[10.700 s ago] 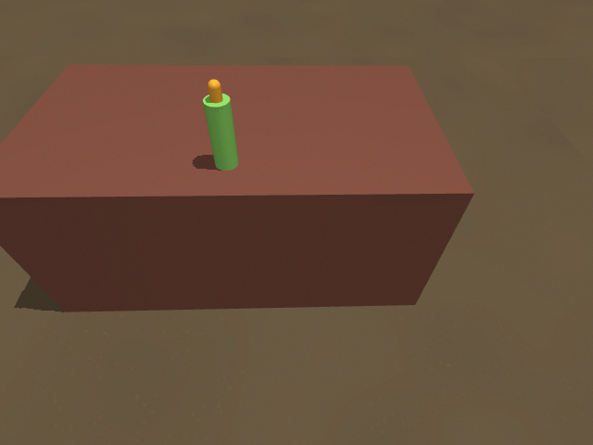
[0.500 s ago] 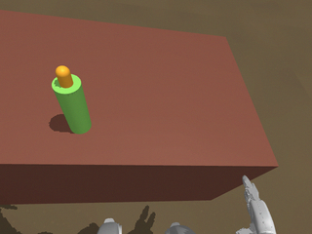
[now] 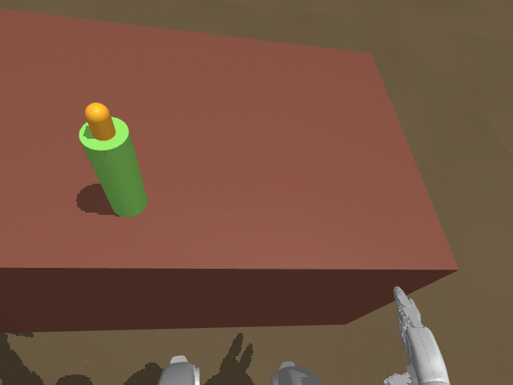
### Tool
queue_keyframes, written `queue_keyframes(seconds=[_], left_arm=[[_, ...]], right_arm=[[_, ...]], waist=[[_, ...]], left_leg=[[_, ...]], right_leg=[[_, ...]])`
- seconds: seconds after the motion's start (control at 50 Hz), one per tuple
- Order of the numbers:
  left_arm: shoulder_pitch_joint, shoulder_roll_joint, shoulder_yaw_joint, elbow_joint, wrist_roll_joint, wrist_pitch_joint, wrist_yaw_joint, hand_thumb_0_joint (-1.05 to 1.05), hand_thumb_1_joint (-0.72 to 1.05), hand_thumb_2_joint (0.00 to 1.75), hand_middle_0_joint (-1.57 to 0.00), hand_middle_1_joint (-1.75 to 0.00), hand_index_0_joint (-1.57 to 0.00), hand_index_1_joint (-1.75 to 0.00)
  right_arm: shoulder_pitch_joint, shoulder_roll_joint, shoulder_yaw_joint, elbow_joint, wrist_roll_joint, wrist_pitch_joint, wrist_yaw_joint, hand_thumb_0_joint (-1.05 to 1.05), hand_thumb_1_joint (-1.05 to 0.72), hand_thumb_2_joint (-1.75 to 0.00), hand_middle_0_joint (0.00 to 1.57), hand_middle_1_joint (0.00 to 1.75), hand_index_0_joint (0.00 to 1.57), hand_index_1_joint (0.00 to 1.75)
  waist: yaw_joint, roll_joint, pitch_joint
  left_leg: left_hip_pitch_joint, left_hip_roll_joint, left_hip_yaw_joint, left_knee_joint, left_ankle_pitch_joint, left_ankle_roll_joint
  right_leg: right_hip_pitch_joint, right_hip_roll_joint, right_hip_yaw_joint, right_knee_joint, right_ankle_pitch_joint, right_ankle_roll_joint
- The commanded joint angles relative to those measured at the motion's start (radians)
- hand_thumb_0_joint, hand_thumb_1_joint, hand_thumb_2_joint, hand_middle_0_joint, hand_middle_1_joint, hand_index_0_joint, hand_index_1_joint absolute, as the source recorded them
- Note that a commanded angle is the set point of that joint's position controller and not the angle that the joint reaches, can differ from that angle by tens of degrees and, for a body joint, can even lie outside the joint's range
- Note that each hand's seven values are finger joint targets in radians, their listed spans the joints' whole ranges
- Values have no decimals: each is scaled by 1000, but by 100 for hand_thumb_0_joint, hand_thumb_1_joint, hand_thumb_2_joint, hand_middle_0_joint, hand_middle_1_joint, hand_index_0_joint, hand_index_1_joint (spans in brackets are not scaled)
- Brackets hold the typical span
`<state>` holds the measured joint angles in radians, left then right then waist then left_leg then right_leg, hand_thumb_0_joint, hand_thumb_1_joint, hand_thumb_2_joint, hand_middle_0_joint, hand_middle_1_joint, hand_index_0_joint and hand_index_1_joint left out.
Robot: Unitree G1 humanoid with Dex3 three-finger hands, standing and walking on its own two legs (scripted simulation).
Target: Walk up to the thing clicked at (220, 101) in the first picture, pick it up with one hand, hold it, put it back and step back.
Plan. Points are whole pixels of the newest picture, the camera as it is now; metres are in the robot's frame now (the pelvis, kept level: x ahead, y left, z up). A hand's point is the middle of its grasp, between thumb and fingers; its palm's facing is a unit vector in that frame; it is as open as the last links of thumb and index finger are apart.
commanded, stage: approach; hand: left
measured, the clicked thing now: (115, 163) +0.47 +0.21 +0.02
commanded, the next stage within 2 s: close in in 0.12 s
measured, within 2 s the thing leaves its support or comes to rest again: neither
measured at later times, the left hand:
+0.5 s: hand (89, 188) +0.45 +0.25 -0.02, palm faces +0.18 -0.98 +0.05, open 17.6 cm
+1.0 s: hand (121, 187) +0.45 +0.20 -0.02, palm faces +0.18 -0.98 +0.03, open 17.5 cm
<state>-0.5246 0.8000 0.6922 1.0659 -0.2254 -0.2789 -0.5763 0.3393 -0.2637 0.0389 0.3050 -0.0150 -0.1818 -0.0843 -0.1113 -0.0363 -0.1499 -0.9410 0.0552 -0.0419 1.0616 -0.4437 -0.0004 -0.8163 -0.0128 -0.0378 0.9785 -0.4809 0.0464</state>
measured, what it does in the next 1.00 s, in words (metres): stands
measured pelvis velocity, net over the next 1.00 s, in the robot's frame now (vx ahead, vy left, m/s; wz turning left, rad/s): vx -0.02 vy -0.01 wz -0.02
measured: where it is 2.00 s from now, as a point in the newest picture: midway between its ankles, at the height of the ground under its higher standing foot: outside the picture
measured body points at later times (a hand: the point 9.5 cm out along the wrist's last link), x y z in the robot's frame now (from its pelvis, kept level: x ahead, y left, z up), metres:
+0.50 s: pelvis -0.01 +0.00 -0.03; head +0.12 +0.05 +0.39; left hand +0.43 +0.30 -0.02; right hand +0.14 -0.27 -0.02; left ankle +0.03 +0.11 -0.67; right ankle -0.01 -0.16 -0.67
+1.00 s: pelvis -0.02 -0.01 -0.04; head +0.11 +0.03 +0.39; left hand +0.43 +0.26 -0.02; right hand +0.14 -0.28 -0.03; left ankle +0.03 +0.11 -0.67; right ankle -0.01 -0.16 -0.67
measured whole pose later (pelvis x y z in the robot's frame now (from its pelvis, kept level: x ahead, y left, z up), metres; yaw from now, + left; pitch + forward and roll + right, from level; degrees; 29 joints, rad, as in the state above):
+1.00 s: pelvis -0.02 -0.01 -0.04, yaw -1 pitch +23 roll -4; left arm -0.62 0.43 0.45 0.98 -0.10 -0.48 -0.11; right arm 0.43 -0.26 -0.05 -0.05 -0.06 -0.02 0.04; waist -0.19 -0.02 -0.16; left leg -1.16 0.07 -0.05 1.25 -0.49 -0.02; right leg -1.05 0.00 -0.03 1.20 -0.55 0.03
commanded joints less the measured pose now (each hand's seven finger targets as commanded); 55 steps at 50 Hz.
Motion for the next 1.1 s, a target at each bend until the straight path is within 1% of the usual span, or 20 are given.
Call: queue_keyframes(seconds=[0.0,0.04,0.14,0.18,0.22,0.3,0.4,0.48,0.52,0.58,0.66,0.68,0.74,0.78,0.82,0.86,0.94,0.96,1.02,1.08], left_arm=[[-297,235,-27,-175,-30,-81,10,0,-61,3,-7,-5,-6,-6],[-315,169,-67,-168,-28,-97,29,0,-61,3,-6,-5,-6,-6],[-347,132,-81,-203,-8,-153,109,0,-61,4,-7,-5,-6,-6],[-381,176,-38,-269,0,-190,151,0,-61,4,-7,-5,-7,-6],[-365,130,-60,-263,19,-208,182,0,-60,1,-6,-4,-7,-3],[-369,129,-35,-347,42,-238,255,0,-56,2,-6,-3,-7,-3],[-343,4,-92,-333,74,-242,334,0,-53,1,-6,-3,-7,-2],[-339,-25,-110,-317,77,-240,361,0,-52,0,-6,-2,-7,-1],[-333,-108,-164,-262,75,-237,367,0,-54,0,-7,-3,-8,-1],[-360,-71,-156,-294,82,-251,380,0,-50,0,-6,-2,-8,-1],[-387,-107,-184,-261,83,-257,396,0,-48,0,-6,-2,-8,0],[-393,-136,-207,-266,82,-260,397,0,-48,0,-5,-1,-7,0],[-454,-73,-194,-350,93,-275,408,0,-50,0,-6,-1,-8,0],[-410,-156,-230,-252,96,-262,416,0,-53,0,-6,-1,-8,0],[-463,-91,-200,-336,96,-278,432,0,-52,2,-5,-2,-7,0],[-447,-147,-235,-301,114,-270,448,0,-58,0,-9,0,-9,0],[-427,-153,-229,-300,119,-272,475,0,-61,0,-10,0,-10,0],[-412,-184,-240,-263,117,-268,478,0,-60,0,-18,-5,-18,-4],[-466,-98,-202,-314,135,-279,496,0,-59,2,-29,-14,-30,-13],[-487,-134,-222,-318,125,-278,500,0,-59,6,-36,-20,-37,-20]], right_arm=[[-5,-179,-101,-184,-1,-49,-5,0,56,-5,5,5,5,5],[32,-177,-108,-190,-7,-43,5,0,56,-4,5,5,5,5],[56,-198,-139,-268,-17,-31,34,0,55,-4,5,5,5,5],[61,-202,-146,-310,-21,-24,46,0,54,-5,5,5,5,5],[94,-194,-160,-320,-31,-12,58,0,55,-4,5,5,5,5],[90,-196,-179,-349,-44,8,78,0,53,-5,5,5,5,5],[72,-159,-166,-422,-54,39,89,0,52,-5,5,5,5,5],[78,-176,-195,-453,-48,57,85,0,53,-5,5,5,5,5],[106,-146,-173,-457,-45,67,89,0,53,-5,5,5,5,5],[116,-153,-182,-450,-38,74,91,0,55,-4,5,5,5,5],[148,-170,-211,-487,-34,85,91,0,55,-4,5,5,5,5],[156,-151,-183,-497,-34,85,96,0,55,-4,5,5,5,5],[151,-162,-202,-505,-33,94,95,0,55,-4,5,5,5,5],[136,-151,-184,-545,-34,99,102,0,55,-4,5,5,5,5],[144,-158,-199,-494,-36,107,100,0,55,-4,5,5,5,5],[129,-144,-181,-543,-39,113,106,0,54,-5,5,5,5,5],[122,-146,-191,-510,-41,125,109,0,54,-5,5,5,5,5],[126,-139,-180,-526,-42,127,111,0,53,-5,5,5,5,5],[117,-156,-197,-558,-40,138,109,0,53,-4,5,5,5,5],[131,-144,-193,-555,-39,147,108,0,52,-5,5,5,5,5]], waist=[[-29,208,-328],[-46,206,-320],[-54,218,-368],[-38,245,-418],[-40,298,-485],[-5,361,-544],[-8,333,-512],[-31,253,-484],[-57,180,-425],[-56,179,-393],[-85,149,-400],[-88,142,-395],[-68,217,-480],[-75,173,-453],[-59,245,-458],[-66,207,-459],[-58,225,-432],[-67,207,-427],[-67,211,-481],[-82,197,-484]], left_leg=[[413,-8,-14,-107,311,1],[399,-9,-14,-93,278,-1],[385,-5,-23,-43,315,-9],[399,-1,-32,-25,345,-16],[437,3,-35,7,456,-24],[448,3,-37,28,516,-35],[356,-2,-29,20,383,-26],[281,-2,-20,30,328,-9],[198,-9,-8,36,257,6],[171,-11,-2,28,206,6],[184,-13,-5,29,170,9],[179,-14,-3,30,170,11],[241,-16,-1,43,227,6],[224,-15,-7,40,219,8],[235,-17,-2,41,219,1],[224,-15,-5,35,193,4],[201,-13,-5,36,198,2],[193,-13,-6,37,198,4],[202,-15,-1,43,217,6],[200,-14,1,48,248,10]], right_leg=[[-71,40,-28,-82,220,-63],[-104,39,-27,-71,205,-63],[-141,38,-27,-20,221,-67],[-152,41,-32,10,220,-70],[-156,41,-32,39,271,-72],[-156,45,-31,79,290,-75],[-137,51,-23,78,236,-77],[-114,54,-19,78,247,-70],[-101,54,-6,60,239,-60],[-111,47,6,57,204,-58],[-119,46,9,52,180,-54],[-120,44,15,49,185,-52],[-105,41,11,71,221,-57],[-120,47,0,70,213,-58],[-122,41,8,73,210,-60],[-125,46,3,68,189,-61],[-136,46,1,76,190,-62],[-129,47,-1,74,194,-60],[-93,45,11,74,220,-57],[-75,44,19,76,263,-52]])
